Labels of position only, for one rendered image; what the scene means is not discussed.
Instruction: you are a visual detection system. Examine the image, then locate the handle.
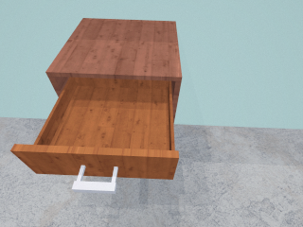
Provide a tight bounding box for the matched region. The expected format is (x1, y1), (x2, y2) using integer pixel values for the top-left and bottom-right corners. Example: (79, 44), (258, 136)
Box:
(72, 165), (118, 194)

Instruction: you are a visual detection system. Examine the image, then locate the drawer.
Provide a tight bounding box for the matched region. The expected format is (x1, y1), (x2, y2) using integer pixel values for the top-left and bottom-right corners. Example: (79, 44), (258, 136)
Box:
(10, 77), (179, 180)

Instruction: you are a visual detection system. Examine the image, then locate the cabinet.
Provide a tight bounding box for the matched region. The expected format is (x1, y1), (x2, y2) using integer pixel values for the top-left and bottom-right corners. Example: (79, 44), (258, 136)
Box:
(45, 18), (182, 123)

